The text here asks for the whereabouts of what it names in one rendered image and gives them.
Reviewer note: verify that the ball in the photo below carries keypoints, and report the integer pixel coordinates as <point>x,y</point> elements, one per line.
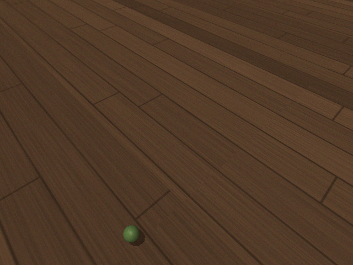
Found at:
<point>131,233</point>

